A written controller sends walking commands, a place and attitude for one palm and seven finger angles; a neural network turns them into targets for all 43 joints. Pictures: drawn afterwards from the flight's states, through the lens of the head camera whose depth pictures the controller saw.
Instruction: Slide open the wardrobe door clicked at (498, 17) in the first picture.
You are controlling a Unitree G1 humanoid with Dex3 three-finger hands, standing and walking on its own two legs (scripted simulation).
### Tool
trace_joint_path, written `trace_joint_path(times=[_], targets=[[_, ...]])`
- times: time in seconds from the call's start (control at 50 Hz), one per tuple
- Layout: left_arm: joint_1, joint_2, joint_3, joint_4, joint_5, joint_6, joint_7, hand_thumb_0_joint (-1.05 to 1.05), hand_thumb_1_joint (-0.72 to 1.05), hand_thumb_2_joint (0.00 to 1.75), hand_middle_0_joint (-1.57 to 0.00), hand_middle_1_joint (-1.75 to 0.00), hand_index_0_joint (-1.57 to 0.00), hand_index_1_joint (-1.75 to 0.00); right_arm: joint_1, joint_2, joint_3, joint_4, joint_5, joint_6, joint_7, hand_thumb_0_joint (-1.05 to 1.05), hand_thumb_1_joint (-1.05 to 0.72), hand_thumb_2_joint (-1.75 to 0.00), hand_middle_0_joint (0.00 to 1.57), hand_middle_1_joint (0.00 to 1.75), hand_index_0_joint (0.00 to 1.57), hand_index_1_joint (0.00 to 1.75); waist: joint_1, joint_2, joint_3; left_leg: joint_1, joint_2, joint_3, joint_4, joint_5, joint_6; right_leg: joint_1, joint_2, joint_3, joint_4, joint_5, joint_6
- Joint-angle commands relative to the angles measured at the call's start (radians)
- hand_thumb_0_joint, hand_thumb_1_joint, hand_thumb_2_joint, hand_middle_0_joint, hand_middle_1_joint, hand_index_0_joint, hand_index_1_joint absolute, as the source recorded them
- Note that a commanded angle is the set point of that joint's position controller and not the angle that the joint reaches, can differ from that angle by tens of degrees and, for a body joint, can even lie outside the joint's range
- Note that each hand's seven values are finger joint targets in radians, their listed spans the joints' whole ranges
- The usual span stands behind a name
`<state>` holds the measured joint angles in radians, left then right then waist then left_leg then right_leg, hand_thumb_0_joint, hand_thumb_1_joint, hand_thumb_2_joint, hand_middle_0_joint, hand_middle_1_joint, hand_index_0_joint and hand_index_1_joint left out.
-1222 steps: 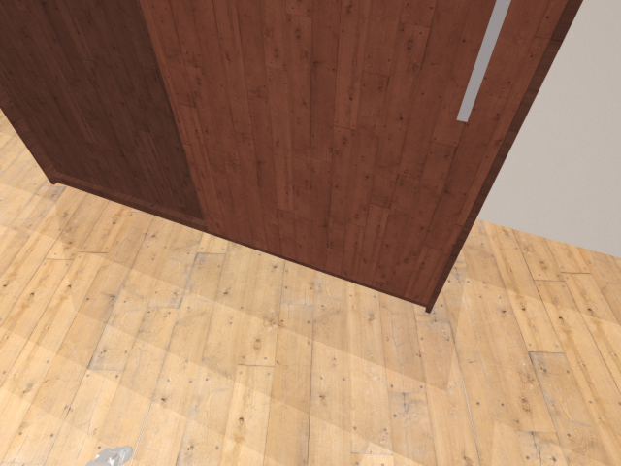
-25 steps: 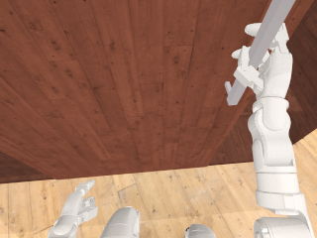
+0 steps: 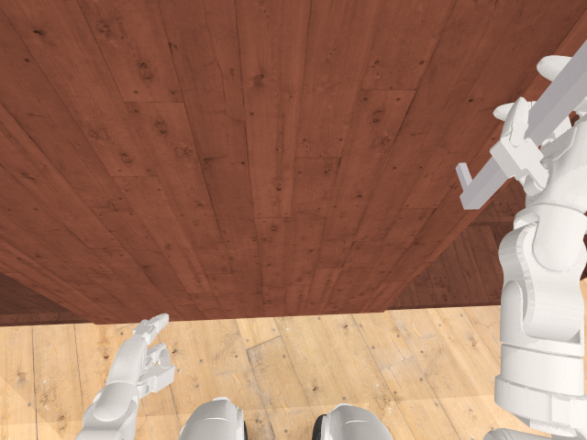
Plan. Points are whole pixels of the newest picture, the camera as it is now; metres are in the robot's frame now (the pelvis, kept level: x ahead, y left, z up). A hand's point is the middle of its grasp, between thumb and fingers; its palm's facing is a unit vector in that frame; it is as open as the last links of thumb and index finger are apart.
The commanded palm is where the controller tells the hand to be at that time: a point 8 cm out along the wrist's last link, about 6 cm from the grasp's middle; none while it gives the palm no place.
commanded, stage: step sideways, sliding the door along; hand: right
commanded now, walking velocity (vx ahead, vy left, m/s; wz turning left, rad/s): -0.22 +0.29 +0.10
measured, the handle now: (523, 116) +0.42 -0.23 +0.20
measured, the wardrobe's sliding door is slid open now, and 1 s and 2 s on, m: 0.48 0.65 0.65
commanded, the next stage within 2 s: stop walking and hold the door there in 0.88 s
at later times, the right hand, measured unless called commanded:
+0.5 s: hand (388, 141) +0.38 -0.08 +0.20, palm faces +0.44 +0.89 -0.07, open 6.9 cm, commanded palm +0.34 -0.05 +0.16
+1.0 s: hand (332, 143) +0.37 -0.02 +0.21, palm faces +0.31 +0.94 +0.10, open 6.9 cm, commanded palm +0.33 -0.06 +0.14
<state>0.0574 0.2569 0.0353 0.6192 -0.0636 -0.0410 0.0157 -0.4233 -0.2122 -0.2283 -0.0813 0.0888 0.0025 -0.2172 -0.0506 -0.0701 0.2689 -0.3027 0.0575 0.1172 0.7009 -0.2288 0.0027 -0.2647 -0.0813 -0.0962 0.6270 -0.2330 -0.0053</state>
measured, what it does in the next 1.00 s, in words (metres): steps to the left: left foot, then right foot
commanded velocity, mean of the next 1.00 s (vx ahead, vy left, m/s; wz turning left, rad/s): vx -0.06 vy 0.15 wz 0.02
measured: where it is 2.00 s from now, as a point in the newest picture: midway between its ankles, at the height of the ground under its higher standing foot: outside the picture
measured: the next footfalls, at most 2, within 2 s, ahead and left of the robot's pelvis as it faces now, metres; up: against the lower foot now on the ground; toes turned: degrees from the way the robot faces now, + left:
left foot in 0.48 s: +0.07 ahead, +0.30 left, +0.00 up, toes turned +9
right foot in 0.74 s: +0.06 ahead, +0.09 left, +0.00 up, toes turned -2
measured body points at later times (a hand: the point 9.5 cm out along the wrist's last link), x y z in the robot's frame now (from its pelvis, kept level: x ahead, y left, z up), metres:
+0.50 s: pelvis +0.00 +0.16 -0.02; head +0.07 +0.16 +0.42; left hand +0.23 +0.35 -0.11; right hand +0.35 -0.13 +0.20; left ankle +0.03 +0.29 -0.74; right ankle +0.03 -0.10 -0.72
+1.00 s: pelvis +0.00 +0.16 +0.03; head +0.07 +0.11 +0.47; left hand +0.21 +0.36 -0.04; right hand +0.34 -0.07 +0.20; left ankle -0.08 +0.34 -0.48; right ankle +0.02 +0.09 -0.73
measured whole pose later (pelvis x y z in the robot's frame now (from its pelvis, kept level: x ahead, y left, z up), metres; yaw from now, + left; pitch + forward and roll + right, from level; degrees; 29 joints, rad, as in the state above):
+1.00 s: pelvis +0.00 +0.16 +0.03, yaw +3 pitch +0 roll +6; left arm 0.10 0.14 -0.02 0.59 -0.04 -0.13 0.02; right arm -0.33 -0.13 -0.10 -0.20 0.03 0.05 -0.25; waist -0.12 0.01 0.16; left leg -0.64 0.00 -0.02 1.76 -0.46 -0.01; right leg -0.21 -0.09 -0.06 0.42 -0.21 -0.05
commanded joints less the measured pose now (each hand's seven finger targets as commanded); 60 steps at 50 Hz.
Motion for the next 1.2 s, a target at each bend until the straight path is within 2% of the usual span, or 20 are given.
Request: trace_joint_path(times=[0.0,0.02,0.06,0.18,0.34,0.4,0.44,0.48,0.5,0.54,0.58,0.64,0.68,0.72,0.76,0.84,0.96,0.98,1.0,1.18], targets=[[-0.068,0.085,0.064,-0.190,0.004,-0.045,-0.031,0.00,0.90,0.90,-0.20,-0.30,-0.20,-0.30,-0.382,0.042,0.306,-0.362,-0.011,-0.211,0.125,0.00,-0.90,-0.90,0.45,1.40,0.45,1.40,0.074,-0.070,-0.702,-0.185,-0.044,-0.191,0.630,-0.368,-0.021,0.615,-0.506,0.368,-0.171,1.167,-0.242],[-0.058,0.116,0.080,-0.198,0.003,-0.057,-0.043,0.00,0.90,0.90,-0.20,-0.30,-0.20,-0.30,-0.429,0.053,0.328,-0.383,-0.025,-0.204,0.137,0.00,-0.90,-0.90,0.45,1.40,0.45,1.40,0.081,-0.024,-0.668,-0.283,-0.063,-0.208,0.798,-0.340,-0.016,0.583,-0.521,0.298,-0.168,1.029,-0.245],[-0.085,0.071,0.053,-0.182,0.024,-0.055,-0.041,0.00,0.90,0.90,-0.20,-0.30,-0.20,-0.30,-0.483,0.040,0.324,-0.434,-0.028,-0.214,0.121,0.00,-0.90,-0.90,0.45,1.40,0.45,1.40,0.087,-0.205,-0.575,-0.323,-0.031,-0.195,0.888,-0.319,-0.022,0.442,-0.464,0.268,-0.219,0.781,-0.251],[-0.005,0.090,0.050,-0.204,0.032,-0.034,-0.023,0.00,0.90,0.90,-0.20,-0.30,-0.20,-0.30,-0.431,0.055,0.354,-0.386,-0.042,-0.143,0.119,0.00,-0.90,-0.90,0.45,1.40,0.45,1.40,0.068,-0.232,-0.505,-0.542,-0.038,-0.073,1.036,-0.256,-0.063,0.446,-0.374,0.081,-0.208,0.566,-0.156],[-0.005,0.082,0.045,-0.217,0.026,-0.064,-0.024,0.00,0.90,0.90,-0.20,-0.30,-0.20,-0.30,-0.439,-0.037,0.275,-0.310,-0.035,-0.156,0.116,0.00,-0.90,-0.90,0.45,1.40,0.45,1.40,0.092,-0.397,-0.452,-0.222,-0.047,0.046,0.394,-0.218,-0.050,0.342,-0.345,-0.046,-0.172,0.574,-0.089],[-0.022,0.069,0.035,-0.207,0.010,-0.075,-0.031,0.00,0.90,0.90,-0.20,-0.30,-0.20,-0.30,-0.422,-0.040,0.252,-0.250,-0.030,-0.173,0.116,0.00,-0.90,-0.90,0.45,1.40,0.45,1.40,0.086,-0.246,-0.494,0.102,-0.062,0.032,0.015,-0.015,-0.036,0.218,-0.327,0.010,-0.007,0.487,-0.064],[-0.006,0.025,0.008,-0.177,-0.015,-0.073,-0.023,0.00,0.90,0.90,-0.20,-0.30,-0.20,-0.30,-0.433,-0.117,0.226,-0.271,-0.041,-0.168,0.123,0.00,-0.90,-0.90,0.45,1.40,0.45,1.40,0.084,-0.040,-0.505,0.246,-0.034,-0.016,-0.277,0.287,-0.029,0.177,-0.185,0.007,0.224,0.302,-0.064],[-0.084,-0.018,-0.007,-0.199,-0.016,-0.093,-0.010,0.00,0.90,0.90,-0.20,-0.30,-0.20,-0.30,-0.442,-0.222,0.154,-0.317,-0.050,-0.171,0.119,0.00,-0.90,-0.90,0.45,1.40,0.45,1.40,0.062,0.296,-0.488,0.334,0.260,-0.413,-0.256,0.924,0.134,-0.189,-0.016,0.034,0.675,-0.430,0.014],[-0.087,-0.032,-0.026,-0.187,0.001,-0.106,-0.002,0.00,0.90,0.90,-0.20,-0.30,-0.20,-0.30,-0.421,-0.238,0.128,-0.365,-0.035,-0.157,0.105,0.00,-0.90,-0.90,0.45,1.40,0.45,1.40,0.036,0.322,-0.474,0.265,0.344,-0.540,-0.297,1.035,0.189,-0.262,0.045,0.122,0.920,-0.508,0.025],[-0.066,0.059,0.015,-0.144,-0.001,-0.112,0.014,0.00,0.90,0.90,-0.20,-0.30,-0.20,-0.30,-0.427,-0.177,0.161,-0.441,0.016,-0.145,0.097,0.00,-0.90,-0.90,0.45,1.40,0.45,1.40,0.041,0.440,-0.503,0.281,0.299,-0.580,-0.285,0.752,0.217,-0.240,0.059,0.223,1.006,-0.381,0.023],[-0.054,0.023,-0.014,-0.132,0.001,-0.103,0.013,0.00,0.90,0.90,-0.20,-0.30,-0.20,-0.30,-0.348,-0.060,0.212,-0.484,0.017,-0.173,0.079,0.00,-0.90,-0.90,0.45,1.40,0.45,1.40,0.061,0.353,-0.506,0.381,0.244,-0.352,-0.202,0.779,0.232,-0.269,0.048,0.174,0.864,-0.342,0.018],[-0.073,0.035,-0.003,-0.135,-0.008,-0.086,0.026,0.00,0.90,0.90,-0.20,-0.30,-0.20,-0.30,-0.277,-0.017,0.262,-0.466,-0.008,-0.189,0.059,0.00,-0.90,-0.90,0.45,1.40,0.45,1.40,0.053,0.289,-0.526,0.500,0.232,-0.243,-0.093,0.958,0.163,-0.134,0.021,0.166,0.124,-0.319,-0.008],[-0.079,0.027,0.006,-0.147,-0.003,-0.097,0.033,0.00,0.90,0.90,-0.20,-0.30,-0.20,-0.30,-0.281,0.047,0.340,-0.491,-0.035,-0.205,0.068,0.00,-0.90,-0.90,0.45,1.40,0.45,1.40,0.067,0.108,-0.597,0.419,0.142,-0.199,0.044,0.803,0.095,0.139,0.048,0.086,-0.353,0.176,-0.006],[-0.078,0.046,0.044,-0.172,0.005,-0.124,0.017,0.00,0.90,0.90,-0.20,-0.30,-0.20,-0.30,-0.314,0.139,0.455,-0.507,-0.028,-0.219,0.083,0.00,-0.90,-0.90,0.45,1.40,0.45,1.40,0.049,-0.206,-0.650,-0.068,0.009,-0.144,0.316,-0.198,0.012,0.536,-0.345,0.380,-0.242,0.939,-0.115],[-0.056,0.054,0.041,-0.199,-0.008,-0.140,-0.002,0.00,0.90,0.90,-0.20,-0.30,-0.20,-0.30,-0.320,0.207,0.518,-0.449,-0.024,-0.207,0.109,0.00,-0.90,-0.90,0.45,1.40,0.45,1.40,0.083,-0.081,-0.648,-0.213,-0.078,-0.215,0.798,-0.328,0.000,0.528,-0.403,0.349,-0.210,0.935,-0.255],[-0.050,0.057,0.024,-0.160,0.016,-0.137,0.011,0.00,0.90,0.90,-0.20,-0.30,-0.20,-0.30,-0.357,0.176,0.507,-0.508,-0.025,-0.182,0.106,0.00,-0.90,-0.90,0.45,1.40,0.45,1.40,0.095,-0.078,-0.491,-0.395,-0.058,-0.155,0.991,-0.271,-0.009,0.434,-0.245,0.170,-0.245,0.754,-0.145],[-0.026,0.039,-0.006,-0.174,0.028,-0.131,0.018,0.00,0.90,0.90,-0.20,-0.30,-0.20,-0.30,-0.343,0.212,0.561,-0.591,-0.038,-0.129,0.124,0.00,-0.90,-0.90,0.45,1.40,0.45,1.40,0.088,-0.137,-0.565,-0.607,-0.068,-0.092,1.101,-0.246,-0.014,0.574,-0.160,0.105,-0.189,0.690,-0.083],[0.073,0.120,0.021,-0.084,0.041,-0.079,0.058,0.00,0.90,0.90,-0.20,-0.30,-0.20,-0.30,-0.073,-0.592,-0.281,-0.187,-0.080,-0.112,0.036,0.00,-0.90,-0.90,0.45,1.40,0.45,1.40,0.046,-0.169,-0.579,-0.686,-0.072,-0.061,1.045,-0.265,-0.027,0.653,-0.171,0.091,-0.230,0.722,-0.016],[0.046,0.088,-0.004,-0.149,0.048,-0.048,0.062,0.00,0.90,0.90,-0.20,-0.30,-0.20,-0.30,-0.094,-0.370,-0.056,-0.292,-0.047,-0.114,0.063,0.00,-0.90,-0.90,0.45,1.40,0.45,1.40,0.062,-0.176,-0.586,-0.647,-0.074,-0.069,1.034,-0.253,-0.014,0.611,-0.168,0.150,-0.180,0.712,-0.059],[0.008,0.076,-0.039,-0.190,0.038,-0.051,0.086,0.00,0.90,0.90,-0.20,-0.30,-0.20,-0.30,-0.031,-0.363,-0.047,-0.415,-0.021,-0.097,0.072,0.00,-0.90,-0.90,0.45,1.40,0.45,1.40,0.089,-0.153,-0.513,-0.601,-0.046,-0.076,0.882,-0.254,-0.017,0.497,-0.298,0.193,-0.284,0.549,-0.208]])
